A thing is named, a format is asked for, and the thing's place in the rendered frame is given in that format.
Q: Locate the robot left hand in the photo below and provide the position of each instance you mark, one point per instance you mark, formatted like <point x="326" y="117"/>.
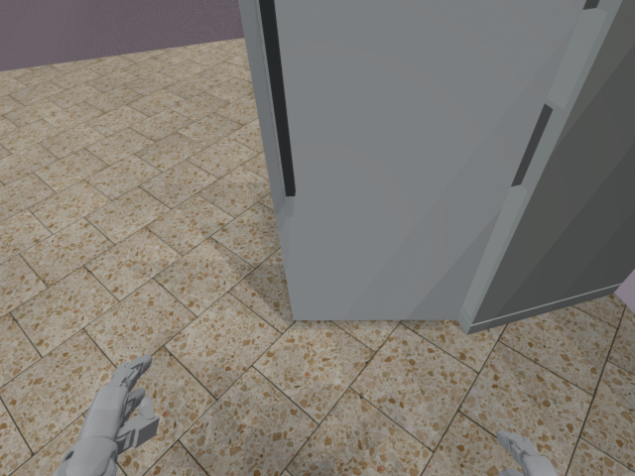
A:
<point x="108" y="414"/>

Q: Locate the fridge door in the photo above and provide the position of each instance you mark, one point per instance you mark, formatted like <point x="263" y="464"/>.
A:
<point x="408" y="121"/>

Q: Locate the robot right hand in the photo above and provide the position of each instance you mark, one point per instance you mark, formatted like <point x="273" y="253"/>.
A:
<point x="525" y="453"/>

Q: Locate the robot left forearm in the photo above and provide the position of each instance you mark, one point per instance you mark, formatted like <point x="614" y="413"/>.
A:
<point x="93" y="456"/>

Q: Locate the handle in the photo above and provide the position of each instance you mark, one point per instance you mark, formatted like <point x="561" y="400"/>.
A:
<point x="270" y="31"/>

